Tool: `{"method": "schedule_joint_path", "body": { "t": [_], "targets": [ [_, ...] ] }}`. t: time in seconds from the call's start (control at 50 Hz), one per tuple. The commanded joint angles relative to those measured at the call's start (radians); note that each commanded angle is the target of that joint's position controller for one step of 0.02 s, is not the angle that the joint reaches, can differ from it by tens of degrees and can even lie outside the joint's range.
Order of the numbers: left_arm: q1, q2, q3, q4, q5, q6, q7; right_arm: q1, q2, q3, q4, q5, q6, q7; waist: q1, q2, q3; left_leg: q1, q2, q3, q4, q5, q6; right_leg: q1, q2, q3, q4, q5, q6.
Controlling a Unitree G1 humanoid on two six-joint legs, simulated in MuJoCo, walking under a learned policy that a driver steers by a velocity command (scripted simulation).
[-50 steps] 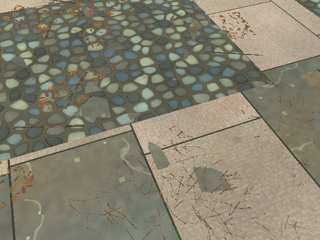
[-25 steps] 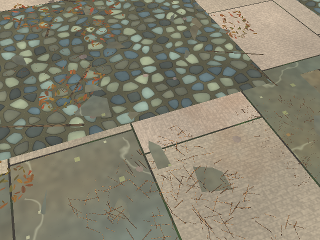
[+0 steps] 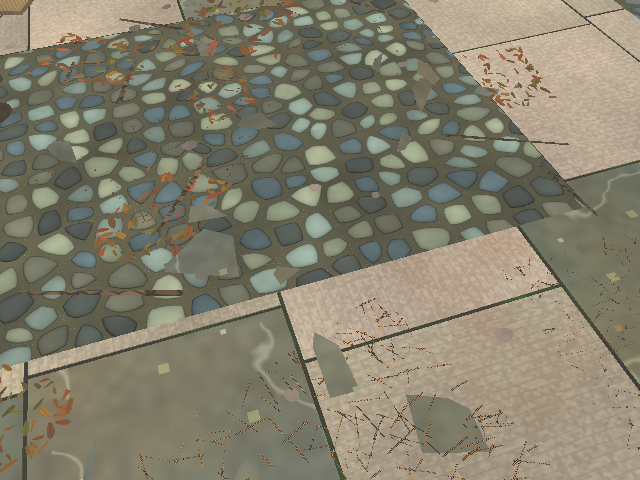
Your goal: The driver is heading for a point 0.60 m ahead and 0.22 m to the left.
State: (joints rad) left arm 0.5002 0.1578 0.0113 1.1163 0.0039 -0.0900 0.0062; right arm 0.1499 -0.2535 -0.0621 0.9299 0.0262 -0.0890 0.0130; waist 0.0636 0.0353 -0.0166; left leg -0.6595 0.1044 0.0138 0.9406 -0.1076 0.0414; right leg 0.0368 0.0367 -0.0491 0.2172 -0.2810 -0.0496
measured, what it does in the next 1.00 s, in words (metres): walks ahead: left foot, then right foot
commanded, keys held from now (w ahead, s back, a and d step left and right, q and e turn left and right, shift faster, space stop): w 0.40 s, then w+q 0.42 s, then no key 0.18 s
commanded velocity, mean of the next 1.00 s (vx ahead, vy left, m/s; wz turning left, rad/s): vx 0.46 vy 0.00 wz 0.19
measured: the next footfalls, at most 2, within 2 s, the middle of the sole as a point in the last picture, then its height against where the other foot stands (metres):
left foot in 0.20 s outside the picture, level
right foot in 0.74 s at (407, 433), level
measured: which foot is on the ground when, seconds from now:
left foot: up 0.00-0.18, down 0.20-0.74, up 0.76-1.00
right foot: down 0.00-0.22, up 0.24-0.72, down 0.74-1.00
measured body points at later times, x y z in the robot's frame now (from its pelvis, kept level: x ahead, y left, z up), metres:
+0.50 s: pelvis +0.29 +0.06 +0.00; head +0.30 +0.06 +0.45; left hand +0.43 +0.32 -0.11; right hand +0.29 -0.20 -0.14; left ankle +0.28 +0.13 -0.74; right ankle +0.40 -0.12 -0.67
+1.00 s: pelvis +0.56 +0.01 +0.00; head +0.59 +0.01 +0.45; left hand +0.54 +0.28 -0.13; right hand +0.74 -0.24 -0.12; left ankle +0.59 +0.17 -0.68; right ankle +0.59 -0.09 -0.74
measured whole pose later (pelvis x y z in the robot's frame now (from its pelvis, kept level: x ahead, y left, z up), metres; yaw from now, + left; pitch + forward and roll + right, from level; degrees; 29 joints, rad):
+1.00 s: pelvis +0.56 +0.01 +0.00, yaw +14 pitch +2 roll -1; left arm 0.25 0.24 0.06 0.96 0.02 -0.11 -0.01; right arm 0.18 -0.29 -0.09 0.84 0.01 -0.04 -0.02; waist 0.03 0.04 0.03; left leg -0.61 0.06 -0.06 0.97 -0.26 0.01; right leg -0.19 0.01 -0.11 0.32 -0.16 -0.04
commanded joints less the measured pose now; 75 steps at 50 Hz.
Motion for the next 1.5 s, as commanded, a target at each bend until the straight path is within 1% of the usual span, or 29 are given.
{"method": "schedule_joint_path", "body": {
  "t": [0.02,0.14,0.2,0.22,0.24,0.26,0.28,0.32,0.36,0.48,0.62,0.7,0.74,0.76,0.78,0.8,0.84,0.92,1.02,1.1,1.16,1.2,1.22,1.26,1.3,1.38,1.44,1.46,1.5],
  "targets": [
    [0.027,0.175,0.026,-0.049,0.001,-0.002,0.018,-0.189,0.011,0.019,-0.108,0.0,-0.01,0.011,0.009,-0.109,0.17,-0.058,-0.028,0.042,-0.219,0.106,-0.02,-0.104,-0.222,0.125,-0.131,0.335,-0.123],
    [0.043,0.203,0.047,-0.045,-0.018,0.004,0.023,-0.258,-0.047,0.011,-0.159,0.007,-0.022,0.038,-0.038,-0.131,0.154,0.058,-0.073,0.04,-0.397,0.098,0.049,0.05,-0.288,0.082,-0.047,0.579,-0.1],
    [-0.01,0.22,0.054,-0.066,-0.003,0.025,0.019,0.091,-0.151,-0.046,-0.063,0.011,-0.017,0.026,-0.225,-0.172,-0.087,0.536,-0.145,0.074,-0.385,0.057,0.117,-0.006,-0.239,0.026,0.385,0.972,-0.045],
    [-0.007,0.179,0.037,-0.095,0.012,0.023,0.014,0.266,-0.227,-0.065,-0.026,-0.003,-0.009,0.013,-0.268,-0.049,-0.226,0.858,0.063,-0.18,-0.373,-0.018,0.179,-0.264,-0.174,0.003,0.718,0.618,-0.018],
    [0.137,0.007,-0.005,-0.093,-0.004,-0.002,-0.001,0.31,-0.261,-0.065,-0.004,-0.024,-0.009,0.023,-0.164,0.24,-0.397,1.112,0.3,-0.731,-0.564,-0.281,0.35,-0.591,0.035,0.089,1.068,-0.229,0.031],
    [0.049,0.111,0.019,-0.096,-0.034,-0.034,-0.008,0.261,-0.168,-0.04,-0.006,-0.018,-0.013,0.025,-0.191,0.157,-0.321,1.044,0.261,-0.795,-0.669,-0.333,0.302,-0.692,-0.006,0.209,1.192,-0.261,0.003],
    [-0.061,0.166,0.036,-0.137,-0.058,-0.049,-0.009,0.16,-0.125,-0.027,-0.018,-0.012,-0.019,0.024,-0.164,0.114,-0.15,0.89,0.236,-0.615,-0.676,-0.245,0.253,-0.761,-0.057,0.17,1.206,-0.183,-0.012],
    [-0.143,0.178,0.051,-0.155,-0.038,-0.049,0.011,0.019,-0.077,-0.011,-0.042,-0.026,-0.033,0.033,-0.091,-0.035,-0.039,0.582,0.167,-0.369,-0.718,0.014,0.205,-0.652,-0.149,0.139,1.097,-0.026,-0.016],
    [-0.093,0.135,0.055,-0.149,-0.031,-0.019,0.016,0.018,-0.039,0.0,-0.019,-0.035,-0.037,0.038,-0.039,0.011,-0.023,0.47,0.118,-0.261,-0.773,0.048,0.2,-0.561,-0.186,0.141,1.027,0.009,-0.019],
    [-0.327,0.15,0.068,-0.249,-0.004,-0.003,0.022,0.145,-0.112,-0.01,0.022,-0.023,-0.028,-0.005,-0.067,-0.005,0.081,0.449,0.093,-0.201,-0.852,0.054,0.217,-0.729,-0.2,0.107,0.691,0.219,0.045],
    [-0.573,0.138,0.052,-0.32,-0.022,-0.028,-0.012,0.279,-0.13,-0.019,0.04,-0.002,-0.004,-0.026,-0.141,0.024,0.094,0.527,0.073,-0.185,-0.772,0.048,0.169,-0.626,-0.101,0.078,0.322,0.371,0.071],
    [-0.533,0.202,0.069,-0.332,-0.029,-0.048,-0.023,0.267,-0.153,-0.036,0.029,0.001,0.015,-0.037,-0.085,0.065,0.061,0.599,0.117,-0.259,-0.649,0.091,0.136,-0.497,-0.08,0.093,0.238,0.254,0.043],
    [-0.273,0.281,0.107,-0.273,-0.016,-0.057,-0.012,0.227,-0.108,-0.021,-0.005,-0.01,0.018,-0.033,0.039,0.04,-0.114,0.5,0.021,-0.205,-0.342,0.198,0.085,-0.121,-0.124,0.121,0.244,0.215,-0.024],
    [-0.11,0.359,0.126,-0.256,-0.002,-0.053,-0.002,0.237,-0.042,-0.004,-0.046,-0.025,0.015,-0.033,0.073,-0.122,-0.284,0.26,-0.093,-0.11,-0.003,-0.056,0.034,0.201,-0.334,0.365,0.246,0.136,-0.09],
    [-0.094,0.385,0.126,-0.247,0.008,-0.044,-0.013,0.352,0.024,0.016,-0.071,0.006,-0.002,-0.029,0.006,-0.429,-0.377,-0.031,-0.174,-0.111,0.251,-0.507,0.009,0.381,-0.498,0.798,0.103,-0.025,-0.207],
    [-0.155,0.261,0.095,-0.27,0.005,-0.044,-0.015,0.321,-0.093,-0.011,-0.051,0.027,-0.004,-0.032,0.011,-0.277,-0.272,-0.11,-0.099,-0.181,0.369,-0.454,0.011,0.291,-0.458,0.736,0.083,-0.111,-0.172],
    [-0.286,0.197,0.072,-0.286,0.003,-0.04,-0.019,0.211,-0.11,-0.024,-0.067,0.014,0.002,-0.038,-0.022,-0.1,-0.08,-0.058,-0.028,-0.139,0.331,-0.279,0.008,-0.003,-0.373,0.426,0.056,0.139,-0.112],
    [-0.316,0.179,0.068,-0.244,0.023,-0.044,-0.023,0.237,-0.038,-0.03,-0.072,-0.003,0.04,-0.04,-0.099,-0.127,-0.019,0.087,-0.023,-0.105,0.198,-0.228,-0.021,-0.203,-0.295,0.147,0.034,0.723,-0.146],
    [-0.335,0.226,0.077,-0.217,0.004,-0.023,0.006,0.097,-0.008,-0.007,-0.125,-0.023,0.048,-0.022,-0.088,-0.123,-0.039,0.19,-0.03,-0.043,-0.174,0.01,-0.04,-0.237,-0.255,0.001,0.012,0.776,-0.145],
    [-0.289,0.256,0.082,-0.179,-0.014,-0.001,0.007,0.003,-0.052,-0.01,-0.155,-0.025,0.052,-0.011,-0.058,-0.13,-0.046,0.241,-0.055,-0.024,-0.314,0.029,-0.027,-0.164,-0.279,0.02,0.066,0.707,-0.136],
    [-0.287,0.243,0.078,-0.164,-0.031,0.015,0.011,0.041,-0.088,-0.025,-0.139,-0.036,0.047,-0.009,-0.095,-0.108,-0.061,0.383,-0.085,-0.004,-0.506,0.147,0.025,-0.155,-0.239,0.026,0.202,0.559,-0.072],
    [-0.143,0.157,0.051,-0.149,0.017,0.006,0.006,0.097,-0.208,-0.051,-0.137,-0.055,0.054,-0.028,-0.04,0.12,-0.189,0.739,0.159,-0.248,-0.443,0.8,0.164,-0.384,-0.09,-0.054,0.466,0.04,0.047],
    [-0.138,0.123,0.034,-0.141,0.013,0.017,0.007,0.118,-0.124,-0.027,-0.123,-0.052,0.062,-0.028,-0.07,0.192,-0.246,0.74,0.259,-0.369,-0.491,0.717,0.275,-0.44,-0.067,0.008,0.592,-0.343,0.083],
    [-0.245,0.183,0.049,-0.167,-0.019,0.054,0.017,0.068,-0.09,-0.014,-0.115,-0.043,0.059,-0.018,-0.078,0.116,-0.165,0.635,0.203,-0.356,-0.574,0.351,0.244,-0.523,-0.094,0.071,0.714,-0.392,0.097],
    [-0.257,0.202,0.061,-0.159,-0.007,0.084,0.036,-0.04,-0.108,-0.017,-0.132,-0.041,0.054,-0.024,-0.044,0.082,-0.103,0.482,0.171,-0.306,-0.627,0.194,0.199,-0.486,-0.122,0.092,0.7,-0.296,0.107],
    [-0.224,0.153,0.054,-0.125,-0.006,0.095,0.044,-0.1,-0.088,-0.015,-0.115,-0.048,0.062,-0.033,-0.018,0.099,-0.093,0.333,0.095,-0.187,-0.655,0.074,0.164,-0.306,-0.096,0.048,0.524,-0.11,0.104],
    [-0.215,0.14,0.05,-0.105,0.008,0.096,0.032,-0.083,-0.061,-0.005,-0.081,-0.025,0.069,-0.035,-0.002,0.079,-0.073,0.297,0.043,-0.145,-0.634,-0.165,0.101,-0.177,-0.069,0.015,0.275,0.1,0.072],
    [-0.222,0.165,0.052,-0.109,0.023,0.097,0.028,-0.045,-0.043,-0.001,-0.06,-0.025,0.069,-0.033,-0.017,0.041,-0.045,0.275,0.015,-0.133,-0.622,-0.269,0.051,-0.161,-0.109,0.058,0.226,0.142,0.05],
    [-0.275,0.229,0.061,-0.111,0.007,0.094,0.026,-0.012,-0.025,-0.002,-0.052,-0.034,0.073,-0.036,-0.092,-0.16,0.039,0.373,-0.087,-0.027,-0.56,-0.244,-0.023,-0.38,-0.166,0.125,0.144,-0.148,-0.006]
  ]
}}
